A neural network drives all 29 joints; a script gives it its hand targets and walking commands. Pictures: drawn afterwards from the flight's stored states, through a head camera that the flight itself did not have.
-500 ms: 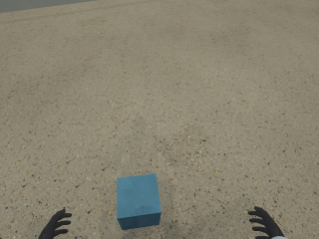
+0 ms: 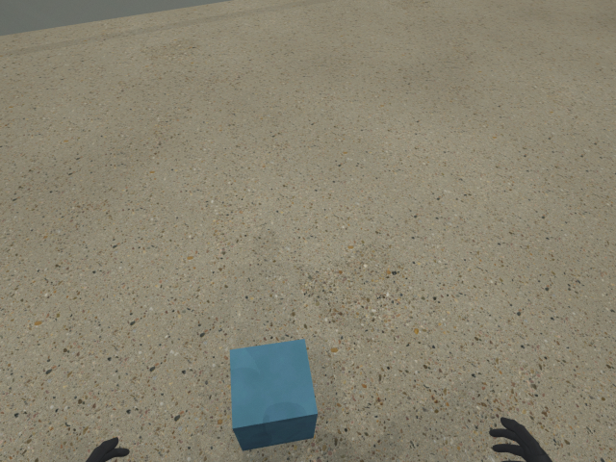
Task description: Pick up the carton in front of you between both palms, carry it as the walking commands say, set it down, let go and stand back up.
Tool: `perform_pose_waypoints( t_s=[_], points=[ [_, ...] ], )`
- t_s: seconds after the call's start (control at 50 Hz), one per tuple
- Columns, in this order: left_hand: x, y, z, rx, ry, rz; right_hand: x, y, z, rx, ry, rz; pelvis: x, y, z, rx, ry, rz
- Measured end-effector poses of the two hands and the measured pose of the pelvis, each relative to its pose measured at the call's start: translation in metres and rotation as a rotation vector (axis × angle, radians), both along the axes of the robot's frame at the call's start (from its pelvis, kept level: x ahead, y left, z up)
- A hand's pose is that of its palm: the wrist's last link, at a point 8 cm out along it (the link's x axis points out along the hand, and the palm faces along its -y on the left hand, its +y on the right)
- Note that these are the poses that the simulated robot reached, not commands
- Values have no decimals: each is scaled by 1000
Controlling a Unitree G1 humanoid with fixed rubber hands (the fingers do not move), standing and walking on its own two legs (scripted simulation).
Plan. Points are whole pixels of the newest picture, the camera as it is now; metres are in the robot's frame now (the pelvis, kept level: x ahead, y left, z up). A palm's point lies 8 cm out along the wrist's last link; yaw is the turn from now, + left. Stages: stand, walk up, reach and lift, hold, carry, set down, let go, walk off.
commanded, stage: stand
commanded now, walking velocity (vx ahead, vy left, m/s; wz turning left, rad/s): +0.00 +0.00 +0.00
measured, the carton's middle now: (273, 395) +0.40 +0.08 -0.65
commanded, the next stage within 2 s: none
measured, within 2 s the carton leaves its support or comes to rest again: neither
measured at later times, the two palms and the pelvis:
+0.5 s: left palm out of the picture +0.07 +0.30 -0.10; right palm out of the picture +0.08 -0.31 -0.09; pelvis -0.01 +0.00 +0.00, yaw +0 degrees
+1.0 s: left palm out of the picture +0.06 +0.30 -0.10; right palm out of the picture +0.08 -0.32 -0.09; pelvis -0.02 -0.01 +0.01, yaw +1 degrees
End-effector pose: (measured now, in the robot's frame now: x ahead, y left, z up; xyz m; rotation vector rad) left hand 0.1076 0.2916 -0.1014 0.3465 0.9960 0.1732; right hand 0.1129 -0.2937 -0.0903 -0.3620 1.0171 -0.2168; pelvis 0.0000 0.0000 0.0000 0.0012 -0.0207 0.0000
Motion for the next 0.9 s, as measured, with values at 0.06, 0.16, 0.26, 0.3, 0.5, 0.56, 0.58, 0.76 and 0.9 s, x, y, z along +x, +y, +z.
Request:
perform_pose_waypoints(
  t_s=[0.06,0.16,0.26,0.3,0.5,0.56,0.58,0.76,0.9],
  points=[
    [-4,1,0,3,11,3,-4,-2,0,-2,9,-3,-2,0,1,0,-4,1],
    [-12,3,-1,7,28,8,-10,-6,0,-5,24,-8,-5,-1,2,-1,-9,2],
    [-20,3,-1,9,45,14,-16,-10,0,-6,39,-11,-8,-2,3,-1,-12,3],
    [-23,4,-1,10,51,16,-19,-11,-1,-7,45,-12,-9,-3,3,-1,-13,4],
    [-35,5,-2,14,80,29,-29,-16,-2,-8,72,-15,-14,-5,5,-3,-18,8],
    [-37,6,-2,15,86,33,-31,-17,-2,-9,79,-15,-15,-5,5,-3,-18,10],
    [-38,6,-2,15,88,34,-32,-18,-3,-9,81,-15,-16,-5,5,-3,-19,10],
    [-43,8,-2,17,104,45,-35,-20,-3,-12,94,-13,-18,-6,6,-4,-21,15],
    [-46,9,-2,17,112,54,-35,-22,-3,-14,100,-11,-19,-7,6,-5,-21,18]
  ],
)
